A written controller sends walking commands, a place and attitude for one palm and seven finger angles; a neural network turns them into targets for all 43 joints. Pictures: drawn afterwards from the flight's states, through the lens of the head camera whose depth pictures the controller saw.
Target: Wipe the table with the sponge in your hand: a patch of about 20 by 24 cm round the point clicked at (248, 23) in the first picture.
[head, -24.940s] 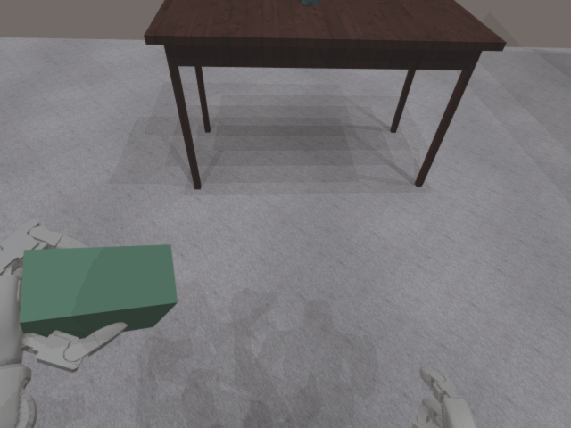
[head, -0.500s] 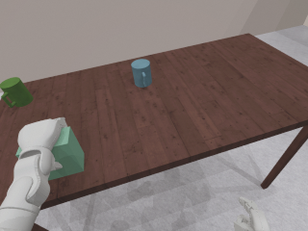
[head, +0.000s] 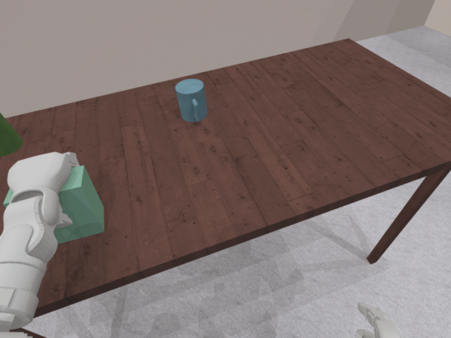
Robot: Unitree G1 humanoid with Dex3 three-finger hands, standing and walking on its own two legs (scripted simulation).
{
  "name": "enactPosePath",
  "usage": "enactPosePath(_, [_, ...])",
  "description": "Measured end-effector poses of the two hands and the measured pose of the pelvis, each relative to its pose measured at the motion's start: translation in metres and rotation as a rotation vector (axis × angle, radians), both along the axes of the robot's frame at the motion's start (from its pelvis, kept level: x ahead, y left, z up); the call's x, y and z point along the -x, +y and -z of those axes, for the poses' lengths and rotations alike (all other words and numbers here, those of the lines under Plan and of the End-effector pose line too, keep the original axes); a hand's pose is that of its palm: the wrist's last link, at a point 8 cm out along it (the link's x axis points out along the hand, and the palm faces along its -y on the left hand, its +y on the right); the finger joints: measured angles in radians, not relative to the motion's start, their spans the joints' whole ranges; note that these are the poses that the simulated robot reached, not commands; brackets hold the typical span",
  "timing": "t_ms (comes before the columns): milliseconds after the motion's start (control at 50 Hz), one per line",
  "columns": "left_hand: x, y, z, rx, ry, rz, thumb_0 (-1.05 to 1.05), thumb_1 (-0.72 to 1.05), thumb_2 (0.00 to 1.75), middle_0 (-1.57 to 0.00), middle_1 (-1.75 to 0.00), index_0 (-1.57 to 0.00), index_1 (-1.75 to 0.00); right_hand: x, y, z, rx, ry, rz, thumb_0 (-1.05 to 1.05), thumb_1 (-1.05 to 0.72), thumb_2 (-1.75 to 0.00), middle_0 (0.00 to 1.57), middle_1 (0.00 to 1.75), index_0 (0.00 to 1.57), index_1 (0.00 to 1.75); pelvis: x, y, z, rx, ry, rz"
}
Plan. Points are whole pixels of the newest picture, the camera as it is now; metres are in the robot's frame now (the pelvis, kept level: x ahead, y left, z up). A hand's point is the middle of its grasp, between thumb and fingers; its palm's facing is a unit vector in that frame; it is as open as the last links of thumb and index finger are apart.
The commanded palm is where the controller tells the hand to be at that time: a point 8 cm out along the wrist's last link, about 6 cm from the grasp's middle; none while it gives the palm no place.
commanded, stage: wipe forward along the first lane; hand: left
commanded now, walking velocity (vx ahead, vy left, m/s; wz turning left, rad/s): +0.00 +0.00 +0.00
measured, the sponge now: (66, 214) +0.31 +0.35 +0.05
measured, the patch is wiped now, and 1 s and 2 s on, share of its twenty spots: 0.35 0.50 0.70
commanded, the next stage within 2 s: slide across to the middle lane in 0.54 s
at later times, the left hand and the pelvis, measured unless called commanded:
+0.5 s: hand (53, 172) +0.37 +0.38 +0.10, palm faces -0.11 +0.01 -0.99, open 10.3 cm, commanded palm +0.36 +0.37 +0.14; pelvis +0.00 +0.02 +0.00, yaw +0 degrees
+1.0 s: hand (70, 160) +0.40 +0.36 +0.10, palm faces -0.01 -0.02 -1.00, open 10.3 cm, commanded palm +0.38 +0.34 +0.16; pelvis +0.02 +0.05 +0.00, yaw +1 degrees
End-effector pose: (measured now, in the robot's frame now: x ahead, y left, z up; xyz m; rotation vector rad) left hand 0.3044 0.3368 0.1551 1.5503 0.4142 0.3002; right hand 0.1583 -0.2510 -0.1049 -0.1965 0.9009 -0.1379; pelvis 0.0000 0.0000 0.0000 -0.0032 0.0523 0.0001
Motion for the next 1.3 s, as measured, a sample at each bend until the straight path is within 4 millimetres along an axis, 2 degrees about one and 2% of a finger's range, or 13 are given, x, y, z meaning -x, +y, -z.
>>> enactPosePath(180, [-0.018,0.015,-0.001,-0.003,0.019,-0.005,0.01,-0.52,1.03,-0.71,-1.29,-0.74,-1.3,0.021,-0.003,0.006,0.014,0.065,0.034,0.01,-0.9,-0.9,0.2,0.3,0.2,0.3,0.001,0.004,0.0,0.004,0.026,0.002])
enactPosePath(360, [-0.036,0.028,-0.001,-0.003,0.029,0.004,0.02,-0.52,1.03,-0.72,-1.29,-0.74,-1.3,0.036,0.003,0.009,0.018,0.114,0.06,0.01,-0.9,-0.9,0.2,0.3,0.2,0.3,-0.001,0.014,0.001,0.011,0.047,0.003])
enactPosePath(720, [-0.072,0.045,-0.001,-0.017,0.031,0.037,0.02,-0.52,1.03,-0.72,-1.29,-0.74,-1.3,0.043,0.026,0.008,0.016,0.169,0.077,0.0,-0.9,-0.9,0.2,0.3,0.2,0.3,-0.01,0.038,0.0,0.023,0.087,0.004])
enactPosePath(880, [-0.074,0.034,-0.002,0.008,-0.034,0.067,0.01,-0.52,1.03,-0.71,-1.29,-0.74,-1.31,0.026,0.041,0.006,0.0,0.148,0.061,0.01,-0.91,-0.9,0.2,0.3,0.2,0.3,-0.018,0.047,-0.002,0.026,0.072,-0.004])
enactPosePath(1120, [-0.082,0.003,-0.002,0.018,-0.06,0.06,0.01,-0.52,1.03,-0.71,-1.29,-0.73,-1.31,-0.031,0.068,-0.005,-0.047,0.035,-0.035,0.01,-0.9,-0.9,0.2,0.3,0.2,0.3,-0.025,0.05,-0.004,0.022,0.055,-0.019])
enactPosePath(1220, [-0.084,-0.01,-0.002,0.022,-0.057,0.055,0.01,-0.52,1.03,-0.71,-1.3,-0.73,-1.31,-0.047,0.072,-0.007,-0.06,0.014,-0.065,0.0,-0.9,-0.9,0.2,0.3,0.2,0.3,-0.029,0.046,-0.005,0.019,0.053,-0.023])
enactPosePath(1300, [-0.087,-0.017,-0.002,0.024,-0.048,0.043,0.01,-0.52,1.03,-0.71,-1.3,-0.73,-1.31,-0.051,0.069,-0.007,-0.059,0.012,-0.071,0.0,-0.9,-0.9,0.2,0.3,0.2,0.3,-0.031,0.04,-0.005,0.016,0.049,-0.023])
